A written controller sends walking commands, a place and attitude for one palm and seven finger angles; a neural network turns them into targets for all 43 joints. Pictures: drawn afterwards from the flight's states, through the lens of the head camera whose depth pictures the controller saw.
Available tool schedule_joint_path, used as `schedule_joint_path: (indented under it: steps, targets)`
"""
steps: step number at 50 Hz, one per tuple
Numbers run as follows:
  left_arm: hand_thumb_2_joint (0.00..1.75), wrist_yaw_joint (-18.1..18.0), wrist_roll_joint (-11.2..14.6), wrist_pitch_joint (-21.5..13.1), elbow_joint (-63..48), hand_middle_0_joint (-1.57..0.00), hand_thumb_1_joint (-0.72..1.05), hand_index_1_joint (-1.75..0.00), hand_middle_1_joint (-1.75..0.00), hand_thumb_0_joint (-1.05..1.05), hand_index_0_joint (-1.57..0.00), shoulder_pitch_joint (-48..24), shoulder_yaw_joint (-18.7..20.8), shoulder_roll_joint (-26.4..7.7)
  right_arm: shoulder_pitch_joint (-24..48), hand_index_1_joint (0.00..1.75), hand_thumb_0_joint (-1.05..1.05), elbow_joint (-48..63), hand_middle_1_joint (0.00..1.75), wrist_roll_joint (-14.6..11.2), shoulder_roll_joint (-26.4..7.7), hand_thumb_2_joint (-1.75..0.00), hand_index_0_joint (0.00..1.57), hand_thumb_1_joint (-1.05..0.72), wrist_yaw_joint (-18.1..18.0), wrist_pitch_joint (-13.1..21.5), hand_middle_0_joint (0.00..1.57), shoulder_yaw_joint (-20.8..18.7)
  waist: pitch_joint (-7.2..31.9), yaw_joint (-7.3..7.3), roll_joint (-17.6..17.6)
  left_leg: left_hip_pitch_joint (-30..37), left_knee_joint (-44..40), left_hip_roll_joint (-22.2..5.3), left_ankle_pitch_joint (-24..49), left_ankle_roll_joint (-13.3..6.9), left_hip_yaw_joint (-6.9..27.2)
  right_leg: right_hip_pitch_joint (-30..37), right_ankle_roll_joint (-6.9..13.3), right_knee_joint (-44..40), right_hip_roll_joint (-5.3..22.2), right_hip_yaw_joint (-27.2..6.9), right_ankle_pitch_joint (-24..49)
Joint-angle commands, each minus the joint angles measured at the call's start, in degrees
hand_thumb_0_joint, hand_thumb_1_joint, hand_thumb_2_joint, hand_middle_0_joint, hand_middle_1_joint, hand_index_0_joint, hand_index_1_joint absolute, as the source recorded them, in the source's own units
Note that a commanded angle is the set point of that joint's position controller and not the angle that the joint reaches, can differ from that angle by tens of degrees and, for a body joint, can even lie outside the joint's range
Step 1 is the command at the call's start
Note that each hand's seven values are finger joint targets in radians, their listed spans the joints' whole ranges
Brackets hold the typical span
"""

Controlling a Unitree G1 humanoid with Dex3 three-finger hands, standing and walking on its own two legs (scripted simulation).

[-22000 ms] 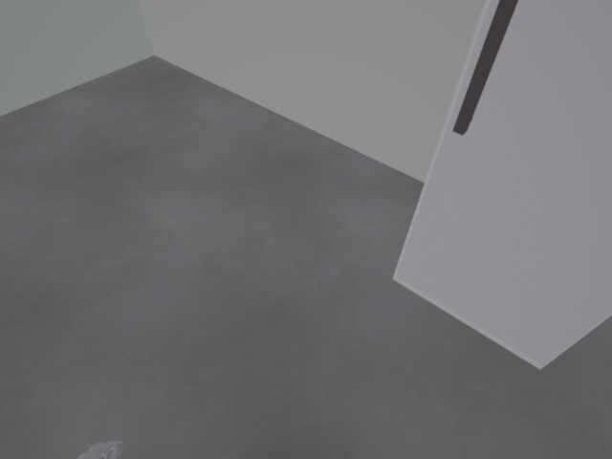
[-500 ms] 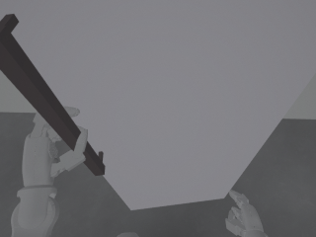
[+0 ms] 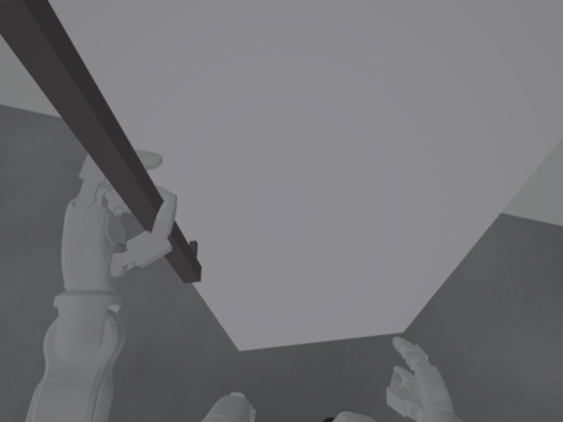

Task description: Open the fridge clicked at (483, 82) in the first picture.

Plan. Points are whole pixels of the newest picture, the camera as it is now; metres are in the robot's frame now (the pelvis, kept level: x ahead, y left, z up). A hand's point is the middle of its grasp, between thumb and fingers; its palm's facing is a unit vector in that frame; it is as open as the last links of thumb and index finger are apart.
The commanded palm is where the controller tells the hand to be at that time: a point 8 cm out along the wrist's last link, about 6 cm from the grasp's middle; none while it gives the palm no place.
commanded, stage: walk backward, drawing the door open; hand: left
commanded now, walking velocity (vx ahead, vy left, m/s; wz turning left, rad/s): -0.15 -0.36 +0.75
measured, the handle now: (144, 181) +0.33 +0.15 +0.20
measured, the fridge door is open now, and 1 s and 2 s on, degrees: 24 60 81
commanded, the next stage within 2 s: stop walking and hold the door back in 1.50 s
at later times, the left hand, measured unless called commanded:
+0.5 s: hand (199, 378) +0.15 +0.07 +0.17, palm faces +0.46 -0.85 -0.27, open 7.3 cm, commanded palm +0.09 +0.10 +0.18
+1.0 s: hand out of the picture +0.05 -0.03 +0.18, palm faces +0.74 -0.63 -0.24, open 7.0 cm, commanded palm -0.02 -0.02 +0.18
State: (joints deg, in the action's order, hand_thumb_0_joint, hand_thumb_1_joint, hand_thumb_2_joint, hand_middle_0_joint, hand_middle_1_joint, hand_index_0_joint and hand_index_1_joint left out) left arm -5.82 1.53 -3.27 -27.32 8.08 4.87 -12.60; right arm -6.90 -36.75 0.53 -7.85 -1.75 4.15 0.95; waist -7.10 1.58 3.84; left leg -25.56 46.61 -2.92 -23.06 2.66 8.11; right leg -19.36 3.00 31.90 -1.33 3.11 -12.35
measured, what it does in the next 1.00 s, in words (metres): steps to the right, turning left: left foot, then right foot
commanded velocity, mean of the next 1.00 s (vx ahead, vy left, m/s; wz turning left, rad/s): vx -0.16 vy -0.32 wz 0.71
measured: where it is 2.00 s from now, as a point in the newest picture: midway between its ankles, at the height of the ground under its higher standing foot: outside the picture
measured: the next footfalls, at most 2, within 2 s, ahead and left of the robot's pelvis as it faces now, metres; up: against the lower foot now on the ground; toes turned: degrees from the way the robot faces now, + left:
left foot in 0.22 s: -0.06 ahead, +0.07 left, +0.00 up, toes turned +15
right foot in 0.50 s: +0.05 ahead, -0.29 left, +0.00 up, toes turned +21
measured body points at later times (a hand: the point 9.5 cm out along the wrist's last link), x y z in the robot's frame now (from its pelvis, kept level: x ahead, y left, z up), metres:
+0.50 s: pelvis -0.06 -0.17 -0.01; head +0.00 -0.16 +0.44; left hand +0.12 +0.11 +0.19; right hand +0.17 -0.31 -0.11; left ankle -0.10 +0.06 -0.73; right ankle +0.02 -0.30 -0.73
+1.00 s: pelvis -0.06 -0.35 +0.01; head -0.02 -0.30 +0.46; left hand +0.00 +0.00 +0.19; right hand +0.21 -0.40 -0.09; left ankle -0.13 -0.19 -0.73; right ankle +0.09 -0.44 -0.68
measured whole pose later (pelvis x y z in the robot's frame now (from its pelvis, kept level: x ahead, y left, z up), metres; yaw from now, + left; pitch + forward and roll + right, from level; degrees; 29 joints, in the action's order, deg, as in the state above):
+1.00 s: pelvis -0.06 -0.35 +0.01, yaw +42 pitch -1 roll -5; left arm -2.7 1.3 -4.1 -25.8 5.2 7.6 -15.2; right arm -9.6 -34.7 0.1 -8.6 -3.1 6.6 -0.4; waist -9.6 -0.3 3.7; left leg -16.5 27.1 -8.6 -9.9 4.3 5.5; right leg -25.3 -3.2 45.9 0.2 0.4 -20.6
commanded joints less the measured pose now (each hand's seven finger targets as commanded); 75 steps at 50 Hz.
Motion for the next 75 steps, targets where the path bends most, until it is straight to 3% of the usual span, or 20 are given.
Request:
schedule_joint_path:
  steps: [1,9,11,12,18,22,25,28,36,37,38,39,45,50,53,56,63,65,67,75]
  targets:
    - [0.9,0.73,-1.73,-6.96,-20.05,-0.45,0.9,-1.4,-1.4,0.0,-0.45,-6.63,5.93,-6.54,4.48,0.3,0.0,11.08,0.3,1.06,-4.01,-0.9,0.2,-0.9,-1.82,2.86,0.2,-2.91,21.11,-2.08,-11.21,-4.55,21.77,1.62,-6.7,-0.36,-9.67,15.31,8.57,-9.42,18.22,-5.66,21.22]
    - [0.9,1.15,-1.74,-6.65,-21.74,-0.45,0.9,-1.4,-1.4,0.0,-0.45,-12.68,0.12,-4.13,-4.43,0.3,0.0,12.97,0.3,1.44,-6.03,-0.9,0.2,-0.9,-3.29,5.12,0.2,-3.29,21.7,1.59,-4.48,19.4,-21.91,-0.39,6.35,-2.97,-12.27,3.93,3.19,0.87,12.41,0.4,12.39]
    - [0.9,1.76,-2.06,-8.11,-21.09,-0.45,0.9,-1.4,-1.4,0.0,-0.45,-14.11,-1.65,-3.77,-1.67,0.3,0.0,14.94,0.3,1.97,-10.24,-0.9,0.2,-0.9,-3.0,5.64,0.2,-5.2,16.81,0.33,15.0,32.17,-32.16,-27.67,43.49,-13.49,25.68,-22.31,-5.28,24.89,2.18,0.07,-17.21]
    - [0.9,1.95,-3.69,-9.22,-19.68,-0.45,0.9,-1.4,-1.4,0.0,-0.45,-14.9,0.27,-5.84,-0.14,0.3,0.0,14.13,0.3,1.62,-11.73,-0.9,0.2,-0.9,-1.97,5.48,0.2,-6.01,16.4,-0.85,9.29,30.27,-30.55,-30.19,49.16,-16.79,26.03,-21.84,-5.36,33.68,2.19,-5.02,-17.13]
    - [0.9,2.3,-2.29,-8.18,-17.72,-0.45,0.9,-1.4,-1.4,0.0,-0.45,-13.2,1.28,-3.4,0.87,0.3,0.0,9.11,0.3,-0.26,-9.84,-0.9,0.2,-0.9,-1.57,6.33,0.2,-6.32,15.16,-0.48,9.38,17.65,-25.6,-14.42,32.99,-7.62,2.66,-5.26,-6.1,20.2,2.19,-4.62,-8.05]
    - [0.9,0.97,-1.16,-7.9,-16.73,-0.45,0.9,-1.4,-1.4,0.0,-0.45,-13.33,5.28,-6.33,3.26,0.3,0.0,10.09,0.3,-1.21,-9.31,-0.9,0.2,-0.9,-1.38,6.37,0.2,-5.45,16.32,-0.89,11.93,8.63,-23.53,-10.89,16.68,-7.2,3.03,12.6,-7.04,0.22,-1.12,0.22,-6.64]
    - [0.9,0.16,-1.8,-7.71,-18.58,-0.45,0.9,-1.4,-1.4,0.0,-0.45,-11.99,11.8,-14.85,4.92,0.3,0.0,10.45,0.3,-1.64,-5.33,-0.9,0.2,-0.9,-1.17,5.45,0.2,-4.41,18.25,-2.4,-21.07,-2.11,11.98,4.73,-11.91,-1.02,-9.84,14.69,1.75,-14.07,18.05,-11.85,10.38]
    - [0.9,0.82,-0.95,-8.19,-20.75,-0.45,0.9,-1.4,-1.4,0.0,-0.45,-10.91,13.2,-13.09,6.08,0.3,0.0,10.43,0.3,-0.52,-4.92,-0.9,0.2,-0.9,-2.31,4.94,0.2,-4.52,19.0,-2.5,-17.48,-7.24,34.67,1.1,-10.78,-0.27,-8.36,13.56,8.9,-9.25,21.24,-10.3,17.78]
    - [0.9,0.92,0.06,-6.43,-19.08,-0.45,0.9,-1.4,-1.4,0.0,-0.45,-11.96,6.92,-7.29,-0.87,0.3,0.0,12.11,0.3,0.8,-6.35,-0.9,0.2,-0.9,-3.77,4.37,0.2,-3.37,20.09,-0.12,-8.04,13.95,-16.02,-0.14,1.04,-1.87,-14.03,6.74,5.13,0.44,16.2,-0.33,15.53]
    - [0.9,1.09,0.08,-6.65,-19.6,-0.45,0.9,-1.4,-1.4,0.0,-0.45,-14.3,5.83,-7.21,-2.57,0.3,0.0,12.55,0.3,0.79,-7.75,-0.9,0.2,-0.9,-3.86,4.68,0.2,-4.17,19.82,1.85,-0.38,23.81,-24.68,-5.19,10.21,-3.38,-6.02,-4.08,2.17,12.15,12.43,2.15,9.65]
    - [0.9,1.59,-0.21,-7.58,-19.8,-0.45,0.9,-1.4,-1.4,0.0,-0.45,-14.73,5.22,-6.96,-1.03,0.3,0.0,13.85,0.3,1.19,-10.42,-0.9,0.2,-0.9,-3.79,5.4,0.2,-5.3,17.37,0.2,14.43,32.65,-31.14,-23.23,37.55,-8.93,19.98,-21.4,-4.28,25.16,3.58,3.59,-14.45]
    - [0.9,2.2,-1.95,-8.99,-18.69,-0.45,0.9,-1.4,-1.4,0.0,-0.45,-15.15,6.26,-9.22,-0.47,0.3,0.0,12.39,0.3,1.61,-10.45,-0.9,0.2,-0.9,-3.29,5.63,0.2,-5.12,17.8,-0.97,12.24,34.11,-30.66,-31.07,54.29,-14.93,28.78,-23.79,-6.28,32.63,2.81,-3.88,-21.52]
    - [0.9,2.54,-1.63,-7.36,-16.0,-0.45,0.9,-1.4,-1.4,0.0,-0.45,-14.8,6.24,-6.96,0.92,0.3,0.0,8.92,0.3,-0.4,-10.38,-0.9,0.2,-0.9,-2.11,5.56,0.2,-6.01,16.09,-0.96,8.64,20.8,-26.0,-15.47,31.38,-7.99,1.62,-9.33,-6.24,23.07,3.37,-4.7,-6.23]
    - [0.9,1.21,-0.05,-6.64,-13.68,-0.45,0.9,-1.4,-1.4,0.0,-0.45,-13.01,10.11,-9.97,2.32,0.3,0.0,10.77,0.3,-1.59,-10.37,-0.9,0.2,-0.9,-2.06,5.1,0.2,-5.02,15.6,-0.95,12.0,5.55,-26.03,-10.7,4.45,-6.72,0.15,13.18,-7.02,1.53,-1.94,2.44,-5.88]
    - [0.9,0.33,-0.41,-6.18,-15.85,-0.45,0.9,-1.4,-1.4,0.0,-0.45,-14.46,16.15,-18.28,3.45,0.3,0.0,10.97,0.3,-1.61,-5.36,-0.9,0.2,-0.9,-1.81,3.93,0.2,-3.79,16.68,-1.97,-21.26,-4.18,10.6,4.58,-9.79,0.06,-12.57,13.46,1.34,-17.66,17.5,-12.81,-1.18]
    - [0.9,-0.54,0.46,-6.53,-19.17,-0.45,0.9,-1.4,-1.4,0.0,-0.45,-12.34,20.12,-19.81,5.46,0.3,0.0,11.1,0.3,-1.61,-6.65,-0.9,0.2,-0.9,-2.24,3.85,0.2,-4.61,18.14,-2.59,-16.64,-8.59,33.05,0.33,-12.64,-0.07,-8.75,12.2,10.12,-11.0,24.14,-13.08,14.96]
    - [0.9,0.15,2.19,-6.25,-17.06,-0.45,0.9,-1.4,-1.4,0.0,-0.45,-12.61,13.94,-12.99,0.22,0.3,0.0,11.23,0.3,0.05,-7.29,-0.9,0.2,-0.9,-4.25,2.58,0.2,-3.65,19.06,1.18,-5.09,18.97,-17.33,-0.55,7.27,-0.55,-13.84,-0.75,2.21,9.03,15.04,4.6,11.38]
    - [0.9,1.04,1.29,-7.63,-16.17,-0.45,0.9,-1.4,-1.4,0.0,-0.45,-13.08,10.58,-11.58,0.09,0.3,0.0,12.27,0.3,0.06,-10.72,-0.9,0.2,-0.9,-3.92,3.74,0.2,-4.71,17.22,-0.3,17.81,29.58,-32.55,-28.92,37.29,-12.04,30.72,-20.77,-6.3,33.12,2.89,-0.5,-25.72]
    - [0.9,1.8,-0.39,-9.64,-24.35,-0.45,0.9,-1.4,-1.4,0.0,-0.45,-22.66,14.52,-16.91,1.5,0.3,0.0,10.4,0.3,0.31,-10.38,-0.9,0.2,-0.9,-3.07,4.98,0.2,-5.14,18.75,0.9,9.97,25.8,-31.85,-25.23,25.67,-12.93,27.78,-19.89,-6.22,40.5,3.02,-8.89,-16.85]
    - [0.9,-0.3,1.31,-5.69,-12.66,-0.45,0.9,-1.4,-1.4,0.0,-0.45,-14.47,14.17,-13.13,0.17,0.3,0.0,9.85,0.3,-1.54,-10.51,-0.9,0.2,-0.9,-2.47,5.48,0.2,-4.07,18.1,-0.22,16.12,14.8,-31.18,-12.15,8.78,-8.13,3.85,1.15,-6.15,14.2,-1.02,0.36,-11.78]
